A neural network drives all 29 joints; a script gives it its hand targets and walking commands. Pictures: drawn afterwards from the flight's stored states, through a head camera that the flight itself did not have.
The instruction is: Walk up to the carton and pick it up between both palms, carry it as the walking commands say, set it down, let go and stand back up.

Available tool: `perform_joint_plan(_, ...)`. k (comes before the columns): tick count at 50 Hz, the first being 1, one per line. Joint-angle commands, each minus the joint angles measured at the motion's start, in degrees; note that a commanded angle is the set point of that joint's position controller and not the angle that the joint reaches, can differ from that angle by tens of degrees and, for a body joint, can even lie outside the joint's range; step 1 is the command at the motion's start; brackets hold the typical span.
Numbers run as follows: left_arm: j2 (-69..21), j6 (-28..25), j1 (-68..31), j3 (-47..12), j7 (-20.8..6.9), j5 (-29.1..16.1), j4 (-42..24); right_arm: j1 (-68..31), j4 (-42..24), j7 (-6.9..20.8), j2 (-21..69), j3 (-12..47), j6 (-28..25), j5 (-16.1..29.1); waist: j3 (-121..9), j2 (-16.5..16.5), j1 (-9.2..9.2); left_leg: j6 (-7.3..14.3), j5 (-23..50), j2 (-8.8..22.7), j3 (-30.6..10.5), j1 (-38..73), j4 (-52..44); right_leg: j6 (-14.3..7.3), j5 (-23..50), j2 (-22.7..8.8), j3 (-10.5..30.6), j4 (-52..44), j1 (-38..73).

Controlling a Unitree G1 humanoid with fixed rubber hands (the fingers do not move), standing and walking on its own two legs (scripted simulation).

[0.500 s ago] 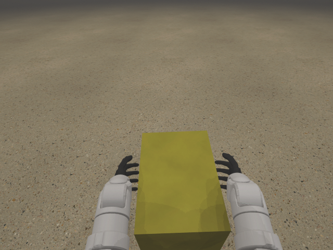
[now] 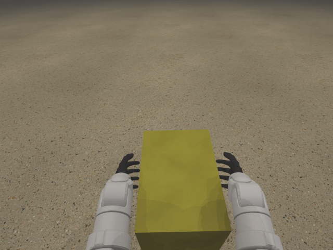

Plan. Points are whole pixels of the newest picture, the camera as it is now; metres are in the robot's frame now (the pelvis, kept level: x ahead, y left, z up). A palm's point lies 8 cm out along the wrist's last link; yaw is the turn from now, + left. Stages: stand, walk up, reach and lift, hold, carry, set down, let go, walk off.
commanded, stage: reach and lift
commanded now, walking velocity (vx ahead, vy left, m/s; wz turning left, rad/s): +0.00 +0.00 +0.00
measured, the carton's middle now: (177, 189) +0.32 -0.01 -0.03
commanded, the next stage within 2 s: hold in 0.28 s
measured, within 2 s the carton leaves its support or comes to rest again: neither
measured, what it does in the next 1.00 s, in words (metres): stands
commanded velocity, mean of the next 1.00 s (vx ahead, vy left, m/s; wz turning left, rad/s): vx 0.00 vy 0.00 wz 0.00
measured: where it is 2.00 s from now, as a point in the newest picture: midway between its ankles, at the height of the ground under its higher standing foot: outside the picture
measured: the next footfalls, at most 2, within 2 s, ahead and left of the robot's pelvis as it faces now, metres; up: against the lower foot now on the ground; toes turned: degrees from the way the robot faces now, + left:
left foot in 1.98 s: +0.20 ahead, +0.06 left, +0.00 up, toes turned -3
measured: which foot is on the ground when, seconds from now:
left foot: down 0.00-1.00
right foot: down 0.00-1.00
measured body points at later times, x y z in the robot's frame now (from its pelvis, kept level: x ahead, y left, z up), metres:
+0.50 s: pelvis +0.00 +0.00 +0.00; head -0.06 +0.00 +0.45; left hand +0.29 +0.14 +0.04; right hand +0.30 -0.15 +0.04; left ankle +0.03 +0.13 -0.74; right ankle +0.01 -0.13 -0.74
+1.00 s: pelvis +0.00 +0.00 +0.00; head -0.06 +0.01 +0.45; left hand +0.29 +0.15 +0.04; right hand +0.30 -0.15 +0.04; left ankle +0.03 +0.13 -0.74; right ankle +0.01 -0.13 -0.74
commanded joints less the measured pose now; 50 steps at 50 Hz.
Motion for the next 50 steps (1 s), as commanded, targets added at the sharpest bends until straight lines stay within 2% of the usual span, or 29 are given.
perform_joint_plan(1, -58.1, -3.7, -32.2, -30.8, -16.7, -18.2, -3.6, -30.3, -0.9, 16.5, 58.3, 30.8, -1.8, 17.4, -13.9, 0.5, 0.07, -0.1, 8.1, -2.7, 3.8, 4.9, -3.0, -0.2, 8.2, 3.0, -4.1, -3.7, 0.9)
perform_joint_plan(20, -57.0, -2.8, -27.7, -33.7, -17.0, -19.7, -9.1, -25.4, -5.8, 16.4, 58.3, 33.9, -0.9, 18.8, -12.8, 0.3, -0.13, 0.3, 8.0, -2.9, 3.3, 4.1, -3.0, -0.1, 8.8, 2.9, -3.8, -3.9, 1.9)
perform_joint_plan(36, -57.2, -2.7, -28.8, -33.4, -17.2, -19.4, -8.4, -26.7, -5.4, 16.5, 57.9, 33.4, -1.0, 18.6, -12.1, 0.4, 0.0, 0.4, 4.7, -2.8, 3.4, 3.1, -2.8, -0.3, 5.1, 2.7, -3.8, -3.7, 0.6)
perform_joint_plan(50, -57.8, -2.6, -27.8, -33.4, -17.0, -19.2, -8.3, -26.4, -6.0, 16.7, 57.1, 33.5, -1.0, 18.5, -12.6, 0.7, 0.03, 0.2, 6.4, -2.6, 3.2, 3.7, -2.7, -0.4, 6.4, 2.9, -3.9, -3.4, 0.6)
